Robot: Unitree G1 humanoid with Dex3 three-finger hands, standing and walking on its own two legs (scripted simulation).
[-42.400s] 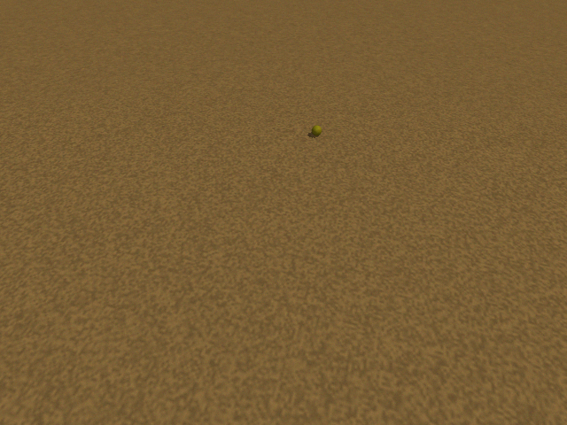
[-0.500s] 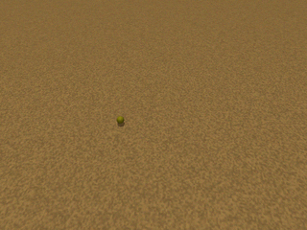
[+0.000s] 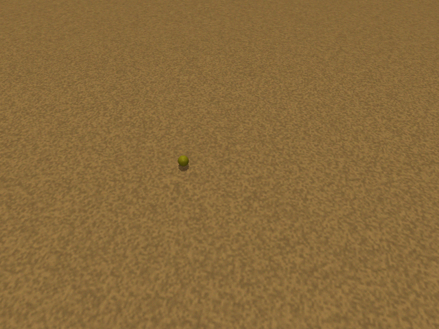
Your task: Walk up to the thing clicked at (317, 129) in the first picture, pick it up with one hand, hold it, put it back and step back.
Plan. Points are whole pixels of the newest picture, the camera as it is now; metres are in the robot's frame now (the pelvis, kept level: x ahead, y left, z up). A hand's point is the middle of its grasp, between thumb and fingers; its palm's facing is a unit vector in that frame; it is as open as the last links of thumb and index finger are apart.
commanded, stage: step back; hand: left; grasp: from above
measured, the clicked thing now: (183, 160) +1.07 +0.20 -0.73
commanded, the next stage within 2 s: stand in 0.06 s
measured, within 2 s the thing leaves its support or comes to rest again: neither
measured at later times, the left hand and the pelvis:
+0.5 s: hand out of the picture +0.07 +0.25 -0.13, palm faces -0.02 -0.94 -0.34, open 7.4 cm; pelvis +0.00 +0.00 +0.02, yaw +0 degrees
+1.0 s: hand out of the picture +0.07 +0.24 -0.13, palm faces -0.03 -0.94 -0.33, open 7.4 cm; pelvis +0.00 -0.01 +0.02, yaw -1 degrees
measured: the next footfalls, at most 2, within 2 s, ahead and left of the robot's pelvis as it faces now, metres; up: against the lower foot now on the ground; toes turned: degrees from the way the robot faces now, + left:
none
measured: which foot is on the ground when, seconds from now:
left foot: down 0.00-1.00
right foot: down 0.00-1.00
